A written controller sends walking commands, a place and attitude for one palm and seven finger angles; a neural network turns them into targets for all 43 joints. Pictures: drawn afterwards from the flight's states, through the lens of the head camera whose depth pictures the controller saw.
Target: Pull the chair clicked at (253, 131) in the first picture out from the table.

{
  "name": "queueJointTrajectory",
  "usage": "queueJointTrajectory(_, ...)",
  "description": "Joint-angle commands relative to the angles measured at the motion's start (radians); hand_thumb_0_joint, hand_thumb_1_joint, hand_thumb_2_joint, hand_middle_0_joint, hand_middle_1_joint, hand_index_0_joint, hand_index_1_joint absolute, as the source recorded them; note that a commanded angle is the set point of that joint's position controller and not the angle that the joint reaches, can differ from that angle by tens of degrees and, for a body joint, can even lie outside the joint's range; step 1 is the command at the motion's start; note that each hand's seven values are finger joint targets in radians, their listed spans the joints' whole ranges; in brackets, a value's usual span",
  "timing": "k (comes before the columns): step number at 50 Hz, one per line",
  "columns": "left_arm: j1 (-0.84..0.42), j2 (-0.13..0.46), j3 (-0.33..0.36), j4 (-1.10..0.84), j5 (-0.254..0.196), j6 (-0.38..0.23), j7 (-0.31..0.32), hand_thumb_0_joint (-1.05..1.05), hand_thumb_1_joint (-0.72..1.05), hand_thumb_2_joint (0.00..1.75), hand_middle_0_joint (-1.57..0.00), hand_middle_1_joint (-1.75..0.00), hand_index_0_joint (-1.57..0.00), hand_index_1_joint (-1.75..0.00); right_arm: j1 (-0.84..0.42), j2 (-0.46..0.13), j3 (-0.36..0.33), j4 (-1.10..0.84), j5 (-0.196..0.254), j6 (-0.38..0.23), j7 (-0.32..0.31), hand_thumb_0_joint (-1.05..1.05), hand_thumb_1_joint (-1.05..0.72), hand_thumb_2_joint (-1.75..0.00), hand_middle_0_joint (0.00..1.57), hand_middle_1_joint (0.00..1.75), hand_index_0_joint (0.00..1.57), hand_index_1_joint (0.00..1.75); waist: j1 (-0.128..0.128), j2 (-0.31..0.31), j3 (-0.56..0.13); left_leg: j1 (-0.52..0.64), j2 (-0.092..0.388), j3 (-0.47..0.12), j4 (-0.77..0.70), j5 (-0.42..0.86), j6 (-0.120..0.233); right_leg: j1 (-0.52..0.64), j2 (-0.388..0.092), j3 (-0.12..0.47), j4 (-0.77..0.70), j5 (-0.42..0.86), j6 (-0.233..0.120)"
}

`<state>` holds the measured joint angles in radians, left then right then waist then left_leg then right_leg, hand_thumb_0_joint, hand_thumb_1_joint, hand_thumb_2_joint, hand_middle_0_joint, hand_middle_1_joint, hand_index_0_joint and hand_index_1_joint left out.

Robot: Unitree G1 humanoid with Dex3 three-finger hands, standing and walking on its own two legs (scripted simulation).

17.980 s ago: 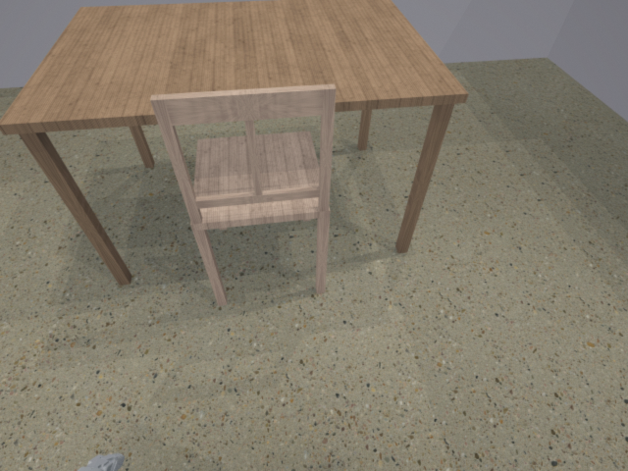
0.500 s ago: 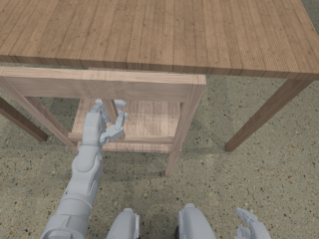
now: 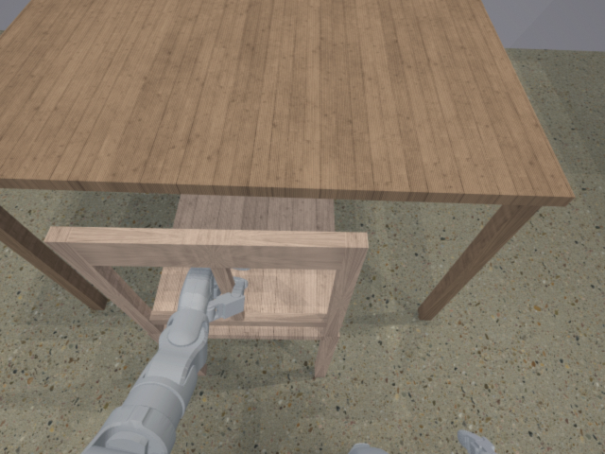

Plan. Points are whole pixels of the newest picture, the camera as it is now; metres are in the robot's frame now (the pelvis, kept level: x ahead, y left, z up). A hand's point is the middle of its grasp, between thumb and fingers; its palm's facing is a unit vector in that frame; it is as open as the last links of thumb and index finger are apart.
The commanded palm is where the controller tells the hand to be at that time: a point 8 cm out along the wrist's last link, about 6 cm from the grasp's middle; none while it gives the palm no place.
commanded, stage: step backward, pulling the chair out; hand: left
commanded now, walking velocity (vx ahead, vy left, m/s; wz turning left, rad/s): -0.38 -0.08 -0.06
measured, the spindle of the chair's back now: (230, 293) +0.36 +0.12 -0.11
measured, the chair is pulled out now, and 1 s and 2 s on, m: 0.05 0.18 0.27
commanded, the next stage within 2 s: none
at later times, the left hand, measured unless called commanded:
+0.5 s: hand (236, 346) +0.27 +0.09 -0.06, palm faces -0.09 -0.99 -0.13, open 5.3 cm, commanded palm +0.25 +0.15 -0.05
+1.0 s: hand (232, 384) +0.22 +0.10 -0.06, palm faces -0.07 -0.98 -0.19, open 5.4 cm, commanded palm +0.20 +0.15 -0.06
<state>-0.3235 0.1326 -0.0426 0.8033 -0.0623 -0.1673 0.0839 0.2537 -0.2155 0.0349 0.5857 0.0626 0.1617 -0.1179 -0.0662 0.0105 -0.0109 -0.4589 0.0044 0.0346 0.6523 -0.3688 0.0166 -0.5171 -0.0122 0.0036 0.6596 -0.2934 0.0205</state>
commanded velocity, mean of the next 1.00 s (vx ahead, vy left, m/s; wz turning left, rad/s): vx -0.38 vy -0.03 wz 0.04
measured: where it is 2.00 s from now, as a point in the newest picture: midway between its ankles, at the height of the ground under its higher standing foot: outside the picture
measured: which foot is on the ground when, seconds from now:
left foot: down 0.00-1.00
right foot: down 0.00-1.00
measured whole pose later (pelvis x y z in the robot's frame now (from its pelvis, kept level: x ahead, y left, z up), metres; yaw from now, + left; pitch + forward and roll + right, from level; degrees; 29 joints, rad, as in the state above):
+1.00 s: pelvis -0.11 +0.00 +0.00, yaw -4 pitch +0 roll +2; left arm -0.31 0.14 -0.04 0.90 -0.06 -0.19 0.11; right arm 0.24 -0.21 0.03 0.66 0.05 0.09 -0.12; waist -0.04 0.00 0.09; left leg -0.41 0.01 0.12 0.63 -0.22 0.03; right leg -0.49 -0.05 0.00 0.63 -0.16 -0.01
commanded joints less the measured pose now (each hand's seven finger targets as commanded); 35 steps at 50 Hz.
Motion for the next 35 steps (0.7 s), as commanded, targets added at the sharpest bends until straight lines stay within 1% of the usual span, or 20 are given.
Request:
queueJointTrajectory(1,-0.244,0.137,0.019,-0.110,0.049,-0.051,-0.004,0.00,0.90,0.90,-0.50,-1.45,-0.50,-1.45,0.053,-0.142,-0.079,-0.064,-0.014,-0.014,-0.015,0.00,-0.90,-0.90,0.20,0.30,0.20,0.30,0.004,0.084,-0.373,0.296,0.178,-0.079,-0.087,0.761,-0.018,0.307,-0.106,0.062,-0.057,0.682,-0.037)
queueJointTrajectory(3,-0.217,0.118,0.006,-0.103,0.046,-0.057,-0.009,0.00,0.90,0.90,-0.50,-1.45,-0.50,-1.45,0.030,-0.138,-0.078,-0.077,-0.016,-0.007,-0.007,0.00,-0.90,-0.90,0.20,0.30,0.20,0.30,0.011,0.088,-0.351,0.278,0.188,-0.079,-0.116,0.696,-0.024,0.339,-0.110,0.064,-0.078,0.648,-0.047)
queueJointTrajectory(5,-0.176,0.127,0.015,-0.116,0.045,-0.062,-0.006,0.00,0.90,0.90,-0.50,-1.45,-0.50,-1.45,0.010,-0.138,-0.080,-0.092,-0.017,0.000,-0.005,0.00,-0.90,-0.90,0.20,0.30,0.20,0.30,0.019,0.106,-0.334,0.250,0.190,-0.075,-0.141,0.624,-0.026,0.363,-0.120,0.074,-0.094,0.643,-0.055)
queueJointTrajectory(6,-0.154,0.145,0.027,-0.122,0.047,-0.063,-0.003,0.00,0.90,0.90,-0.50,-1.45,-0.50,-1.45,0.003,-0.144,-0.081,-0.096,-0.021,0.002,-0.006,0.00,-0.90,-0.90,0.20,0.30,0.20,0.30,0.023,0.110,-0.334,0.247,0.191,-0.076,-0.151,0.631,-0.026,0.377,-0.123,0.077,-0.094,0.671,-0.057)
queueJointTrajectory(10,-0.089,0.138,0.021,-0.186,0.045,-0.061,0.001,0.00,0.90,0.90,-0.50,-1.45,-0.50,-1.45,-0.015,-0.135,-0.078,-0.115,-0.024,0.013,-0.005,0.00,-0.90,-0.90,0.20,0.30,0.20,0.30,0.023,0.099,-0.337,0.269,0.194,-0.061,-0.168,0.624,-0.031,0.378,-0.131,0.084,-0.102,0.706,-0.059)
queueJointTrajectory(11,-0.066,0.157,0.037,-0.186,0.044,-0.057,0.003,0.00,0.90,0.90,-0.50,-1.45,-0.50,-1.45,-0.019,-0.140,-0.079,-0.118,-0.025,0.015,-0.008,0.00,-0.90,-0.90,0.20,0.30,0.20,0.30,0.026,0.087,-0.336,0.272,0.195,-0.061,-0.174,0.626,-0.029,0.375,-0.125,0.080,-0.101,0.697,-0.055)
queueJointTrajectory(15,-0.091,0.147,0.025,-0.229,0.042,-0.052,0.010,0.00,0.90,0.90,-0.50,-1.45,-0.50,-1.45,-0.029,-0.133,-0.076,-0.114,-0.023,0.017,-0.013,0.00,-0.90,-0.90,0.20,0.30,0.20,0.30,0.020,0.067,-0.336,0.279,0.195,-0.048,-0.180,0.563,-0.028,0.357,-0.125,0.083,-0.112,0.658,-0.053)
queueJointTrajectory(16,-0.084,0.167,0.037,-0.227,0.045,-0.048,0.013,0.00,0.90,0.90,-0.50,-1.45,-0.50,-1.45,-0.030,-0.140,-0.077,-0.113,-0.024,0.016,-0.016,0.00,-0.90,-0.90,0.20,0.30,0.20,0.30,0.020,0.072,-0.332,0.283,0.193,-0.045,-0.185,0.552,-0.026,0.346,-0.123,0.086,-0.115,0.648,-0.050)
queueJointTrajectory(19,-0.125,0.146,0.014,-0.225,0.040,-0.048,0.016,0.00,0.90,0.90,-0.50,-1.45,-0.50,-1.45,-0.037,-0.133,-0.073,-0.102,-0.020,0.011,-0.019,0.00,-0.90,-0.90,0.20,0.30,0.20,0.30,0.019,0.066,-0.314,0.264,0.187,-0.043,-0.191,0.456,-0.022,0.320,-0.121,0.089,-0.127,0.558,-0.049)
queueJointTrajectory(21,-0.133,0.171,0.031,-0.204,0.041,-0.048,0.022,0.00,0.90,0.90,-0.50,-1.45,-0.50,-1.45,-0.033,-0.139,-0.074,-0.091,-0.019,0.005,-0.026,0.00,-0.90,-0.90,0.20,0.30,0.20,0.30,0.020,0.046,-0.299,0.247,0.176,-0.042,-0.194,0.381,-0.019,0.302,-0.120,0.100,-0.148,0.502,-0.049)
queueJointTrajectory(22,-0.145,0.149,0.011,-0.191,0.039,-0.048,0.020,0.00,0.90,0.90,-0.50,-1.45,-0.50,-1.45,-0.036,-0.135,-0.070,-0.088,-0.018,0.002,-0.025,0.00,-0.90,-0.90,0.20,0.30,0.20,0.30,0.020,0.038,-0.290,0.233,0.170,-0.042,-0.195,0.334,-0.019,0.293,-0.122,0.099,-0.156,0.453,-0.049)
queueJointTrajectory(24,-0.174,0.153,0.011,-0.183,0.039,-0.055,0.023,0.00,0.90,0.90,-0.50,-1.45,-0.50,-1.45,-0.038,-0.131,-0.069,-0.078,-0.018,-0.010,-0.026,0.00,-0.90,-0.90,0.20,0.30,0.20,0.30,0.020,0.031,-0.272,0.226,0.156,-0.036,-0.196,0.250,-0.014,0.261,-0.127,0.112,-0.187,0.365,-0.046)
queueJointTrajectory(25,-0.180,0.150,0.009,-0.164,0.038,-0.058,0.025,0.00,0.90,0.90,-0.50,-1.45,-0.50,-1.45,-0.034,-0.130,-0.069,-0.073,-0.017,-0.015,-0.026,0.00,-0.90,-0.90,0.20,0.30,0.20,0.30,0.021,0.006,-0.257,0.219,0.145,-0.035,-0.191,0.209,-0.013,0.243,-0.130,0.120,-0.210,0.317,-0.047)
queueJointTrajectory(26,-0.180,0.173,0.026,-0.147,0.040,-0.061,0.028,0.00,0.90,0.90,-0.50,-1.45,-0.50,-1.45,-0.027,-0.140,-0.074,-0.064,-0.015,-0.022,-0.029,0.00,-0.90,-0.90,0.20,0.30,0.20,0.30,0.022,-0.003,-0.246,0.218,0.137,-0.039,-0.189,0.171,-0.011,0.218,-0.131,0.135,-0.232,0.261,-0.050)
queueJointTrajectory(27,-0.189,0.154,0.009,-0.140,0.041,-0.064,0.028,0.00,0.90,0.90,-0.50,-1.45,-0.50,-1.45,-0.026,-0.132,-0.070,-0.060,-0.017,-0.026,-0.026,0.00,-0.90,-0.90,0.20,0.30,0.20,0.30,0.021,0.006,-0.241,0.219,0.131,-0.035,-0.193,0.132,-0.010,0.208,-0.136,0.136,-0.248,0.206,-0.049)
queueJointTrajectory(29,-0.214,0.150,0.002,-0.124,0.042,-0.074,0.032,0.00,0.90,0.90,-0.50,-1.45,-0.50,-1.45,-0.025,-0.132,-0.069,-0.054,-0.013,-0.041,-0.025,0.00,-0.90,-0.90,0.20,0.30,0.20,0.30,0.022,-0.018,-0.219,0.212,0.117,-0.035,-0.194,0.064,-0.005,0.176,-0.139,0.143,-0.289,0.091,-0.049)
queueJointTrajectory(30,-0.222,0.149,-0.001,-0.120,0.043,-0.077,0.033,0.00,0.90,0.90,-0.50,-1.45,-0.50,-1.45,-0.026,-0.132,-0.067,-0.053,-0.013,-0.048,-0.025,0.00,-0.90,-0.90,0.20,0.30,0.20,0.30,0.023,-0.027,-0.211,0.210,0.115,-0.037,-0.197,0.036,-0.003,0.165,-0.141,0.146,-0.306,0.039,-0.048)
queueJointTrajectory(31,-0.226,0.178,0.021,-0.111,0.045,-0.080,0.037,0.00,0.90,0.90,-0.50,-1.45,-0.50,-1.45,-0.023,-0.140,-0.071,-0.047,-0.012,-0.056,-0.026,0.00,-0.90,-0.90,0.20,0.30,0.20,0.30,0.026,-0.034,-0.205,0.213,0.112,-0.039,-0.198,0.015,0.000,0.152,-0.138,0.150,-0.324,0.001,-0.048)
queueJointTrajectory(33,-0.234,0.144,-0.007,-0.104,0.046,-0.086,0.037,0.00,0.90,0.90,-0.50,-1.45,-0.50,-1.45,-0.021,-0.135,-0.066,-0.047,-0.009,-0.068,-0.022,0.00,-0.90,-0.90,0.20,0.30,0.20,0.30,0.026,-0.046,-0.202,0.211,0.111,-0.044,-0.209,-0.008,0.002,0.150,-0.136,0.137,-0.334,-0.053,-0.046)
queueJointTrajectory(35,-0.247,0.147,-0.005,-0.099,0.047,-0.090,0.040,0.00,0.90,0.90,-0.50,-1.45,-0.50,-1.45,-0.022,-0.138,-0.063,-0.046,-0.007,-0.077,-0.023,0.00,-0.90,-0.90,0.20,0.30,0.20,0.30,0.027,-0.031,-0.196,0.215,0.118,-0.047,-0.222,-0.011,0.007,0.144,-0.127,0.124,-0.328,-0.068,-0.040)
